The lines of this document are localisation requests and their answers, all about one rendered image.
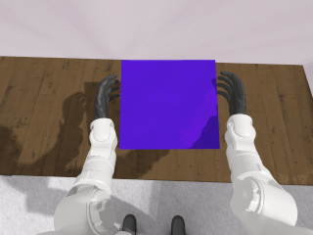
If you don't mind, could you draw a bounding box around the robot right foot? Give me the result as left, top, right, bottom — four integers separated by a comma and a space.
171, 215, 186, 235

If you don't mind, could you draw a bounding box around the robot left hand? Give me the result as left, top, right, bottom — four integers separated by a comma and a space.
94, 74, 119, 120

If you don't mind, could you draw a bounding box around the robot foot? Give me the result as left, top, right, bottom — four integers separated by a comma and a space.
171, 215, 186, 235
122, 213, 137, 235

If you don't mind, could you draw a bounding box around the right robot upper arm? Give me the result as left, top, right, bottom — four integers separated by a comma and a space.
230, 178, 313, 235

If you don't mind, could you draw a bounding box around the robot right hand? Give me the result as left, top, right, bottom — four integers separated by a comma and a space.
216, 71, 247, 116

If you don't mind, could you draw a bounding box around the left robot upper arm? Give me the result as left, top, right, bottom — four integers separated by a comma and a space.
36, 188, 115, 235

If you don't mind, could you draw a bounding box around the left robot forearm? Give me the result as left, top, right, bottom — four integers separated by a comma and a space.
54, 117, 117, 229

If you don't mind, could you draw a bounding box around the right robot forearm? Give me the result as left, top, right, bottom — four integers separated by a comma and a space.
224, 114, 297, 218

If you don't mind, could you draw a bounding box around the table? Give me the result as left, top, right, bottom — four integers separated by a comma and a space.
0, 56, 313, 186

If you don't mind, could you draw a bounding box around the robot left foot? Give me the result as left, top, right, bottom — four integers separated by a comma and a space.
122, 213, 137, 235

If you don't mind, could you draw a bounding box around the carton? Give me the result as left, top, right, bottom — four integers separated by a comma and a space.
119, 60, 220, 150

